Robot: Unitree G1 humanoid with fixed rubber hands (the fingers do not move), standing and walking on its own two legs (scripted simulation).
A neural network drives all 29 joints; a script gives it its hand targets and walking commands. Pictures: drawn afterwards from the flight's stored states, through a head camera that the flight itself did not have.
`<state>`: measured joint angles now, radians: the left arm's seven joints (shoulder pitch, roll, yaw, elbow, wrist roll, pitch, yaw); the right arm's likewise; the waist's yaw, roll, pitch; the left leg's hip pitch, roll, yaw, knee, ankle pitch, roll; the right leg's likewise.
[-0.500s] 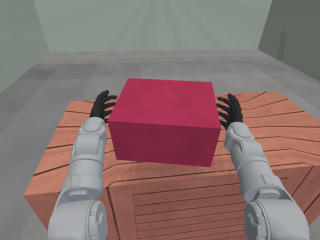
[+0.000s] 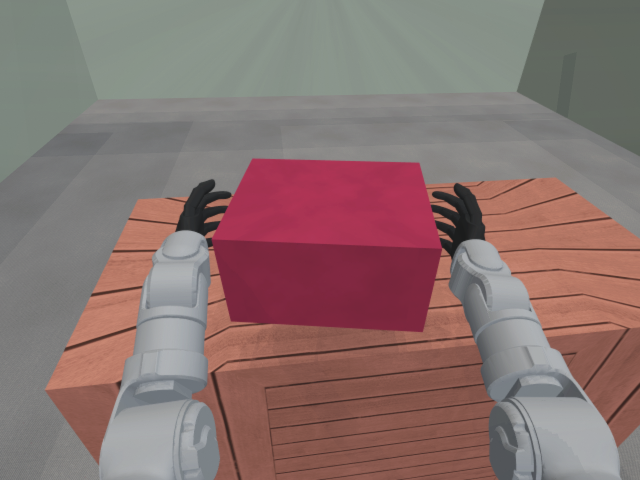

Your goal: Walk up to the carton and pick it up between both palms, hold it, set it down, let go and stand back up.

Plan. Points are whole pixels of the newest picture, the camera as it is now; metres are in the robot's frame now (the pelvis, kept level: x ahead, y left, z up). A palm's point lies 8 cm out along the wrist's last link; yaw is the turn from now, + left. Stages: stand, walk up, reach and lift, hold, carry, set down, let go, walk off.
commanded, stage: reach and lift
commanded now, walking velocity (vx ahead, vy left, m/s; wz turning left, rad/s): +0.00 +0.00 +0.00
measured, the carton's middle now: (330, 237) +0.43 -0.02 +0.15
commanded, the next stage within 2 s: hold in 0.40 s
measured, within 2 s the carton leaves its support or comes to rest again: neither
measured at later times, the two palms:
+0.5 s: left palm (179, 240) +0.36 +0.17 +0.20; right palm (465, 232) +0.35 -0.18 +0.21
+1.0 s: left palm (174, 234) +0.36 +0.17 +0.22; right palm (464, 225) +0.35 -0.18 +0.22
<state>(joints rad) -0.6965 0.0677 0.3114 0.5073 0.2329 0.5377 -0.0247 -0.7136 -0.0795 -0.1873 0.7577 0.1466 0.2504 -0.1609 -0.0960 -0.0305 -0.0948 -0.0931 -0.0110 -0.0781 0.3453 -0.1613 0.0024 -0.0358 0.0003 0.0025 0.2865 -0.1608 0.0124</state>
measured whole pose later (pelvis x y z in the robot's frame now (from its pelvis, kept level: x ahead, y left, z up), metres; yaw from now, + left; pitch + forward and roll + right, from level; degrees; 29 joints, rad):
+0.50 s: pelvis -0.01 +0.00 +0.00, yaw +0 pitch -8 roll -1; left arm -0.66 0.03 0.39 0.31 0.30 0.64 -0.09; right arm -0.72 -0.08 -0.15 0.61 0.16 0.33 -0.16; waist -0.10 -0.03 -0.04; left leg -0.05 -0.01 -0.08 0.34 -0.15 0.00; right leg 0.01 0.00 0.00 0.28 -0.15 0.01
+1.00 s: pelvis -0.01 +0.00 +0.00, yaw +0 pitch -8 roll -1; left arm -0.65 0.01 0.39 0.21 0.30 0.69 -0.08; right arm -0.72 -0.08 -0.13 0.55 0.19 0.35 -0.18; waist -0.10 -0.03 -0.03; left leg -0.05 -0.01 -0.08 0.34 -0.15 0.00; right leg 0.01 0.00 0.00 0.28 -0.16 0.01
